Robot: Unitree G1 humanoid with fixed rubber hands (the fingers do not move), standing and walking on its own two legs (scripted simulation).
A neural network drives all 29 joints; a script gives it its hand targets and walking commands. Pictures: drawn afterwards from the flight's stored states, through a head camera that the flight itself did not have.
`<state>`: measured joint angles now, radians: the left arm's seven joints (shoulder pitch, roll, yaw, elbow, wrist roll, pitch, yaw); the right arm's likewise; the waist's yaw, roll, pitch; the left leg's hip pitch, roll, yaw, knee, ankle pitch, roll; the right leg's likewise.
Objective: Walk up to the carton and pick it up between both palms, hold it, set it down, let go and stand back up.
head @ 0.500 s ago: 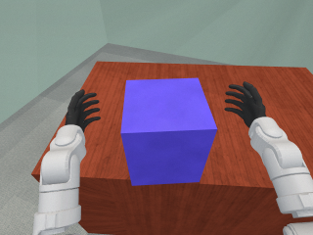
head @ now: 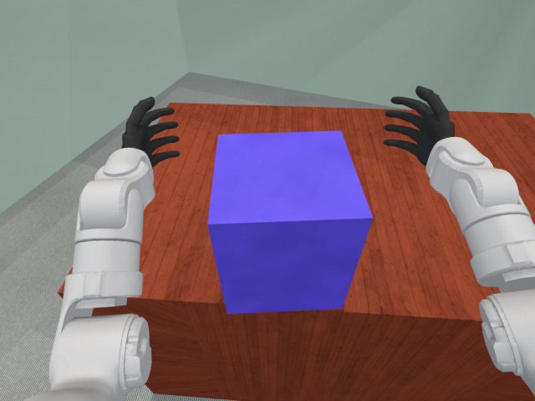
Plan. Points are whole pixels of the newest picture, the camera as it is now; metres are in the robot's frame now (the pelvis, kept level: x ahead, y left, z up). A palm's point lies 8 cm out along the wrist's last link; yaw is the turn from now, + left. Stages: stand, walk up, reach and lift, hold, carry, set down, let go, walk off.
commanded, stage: reach and lift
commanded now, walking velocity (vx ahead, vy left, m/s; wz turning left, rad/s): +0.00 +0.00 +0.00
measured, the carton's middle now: (282, 224) +0.41 +0.00 +0.04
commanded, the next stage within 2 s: none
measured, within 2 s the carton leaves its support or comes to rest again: neither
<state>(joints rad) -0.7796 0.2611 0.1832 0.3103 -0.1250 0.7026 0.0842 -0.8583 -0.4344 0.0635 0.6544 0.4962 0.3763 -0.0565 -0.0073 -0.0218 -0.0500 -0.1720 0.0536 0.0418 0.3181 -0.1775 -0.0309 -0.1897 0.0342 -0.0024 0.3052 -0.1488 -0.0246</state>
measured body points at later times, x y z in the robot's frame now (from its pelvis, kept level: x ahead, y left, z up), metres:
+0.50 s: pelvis +0.00 +0.01 +0.00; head +0.00 +0.02 +0.45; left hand +0.42 +0.21 +0.14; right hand +0.44 -0.18 +0.14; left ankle -0.01 +0.14 -0.75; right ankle +0.00 -0.10 -0.75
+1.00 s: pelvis +0.00 +0.00 +0.00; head +0.03 +0.01 +0.45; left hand +0.43 +0.19 +0.10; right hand +0.45 -0.16 +0.11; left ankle -0.01 +0.14 -0.75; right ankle +0.00 -0.10 -0.75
